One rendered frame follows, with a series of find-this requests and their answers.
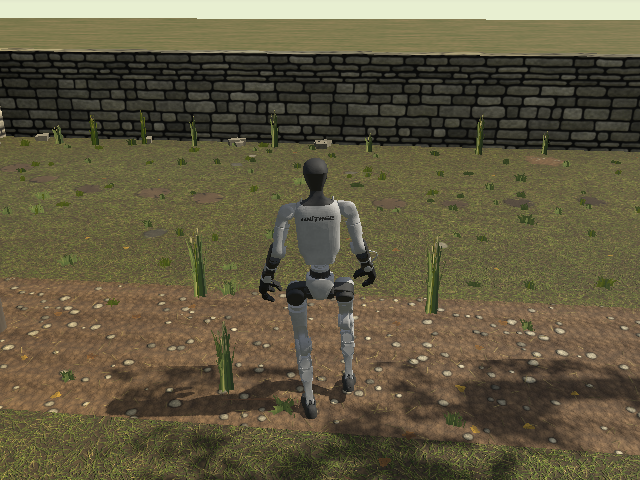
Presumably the right robot forearm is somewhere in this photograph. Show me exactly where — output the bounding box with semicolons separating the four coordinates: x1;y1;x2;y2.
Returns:
356;239;374;272

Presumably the left robot hand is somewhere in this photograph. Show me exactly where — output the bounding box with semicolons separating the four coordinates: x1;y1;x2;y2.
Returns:
259;279;282;302

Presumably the left robot forearm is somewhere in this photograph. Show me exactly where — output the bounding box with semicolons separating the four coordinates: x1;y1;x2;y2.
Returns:
261;243;281;283

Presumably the left robot upper arm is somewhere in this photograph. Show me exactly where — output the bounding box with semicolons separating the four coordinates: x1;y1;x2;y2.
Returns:
271;203;296;259

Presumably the right robot foot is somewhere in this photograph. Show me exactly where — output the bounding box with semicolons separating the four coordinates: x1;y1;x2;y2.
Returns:
342;373;356;392

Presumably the right robot hand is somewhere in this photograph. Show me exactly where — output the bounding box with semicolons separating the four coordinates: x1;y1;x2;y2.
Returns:
353;267;376;287

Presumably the right robot upper arm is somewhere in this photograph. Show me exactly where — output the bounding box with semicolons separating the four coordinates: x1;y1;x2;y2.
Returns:
338;200;366;255

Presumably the robot right thigh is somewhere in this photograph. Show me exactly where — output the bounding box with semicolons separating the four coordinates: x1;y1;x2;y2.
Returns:
334;277;354;330

